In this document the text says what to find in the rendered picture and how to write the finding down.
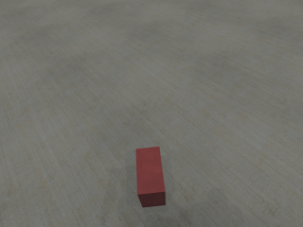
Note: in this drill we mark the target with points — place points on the carton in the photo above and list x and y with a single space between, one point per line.
149 177

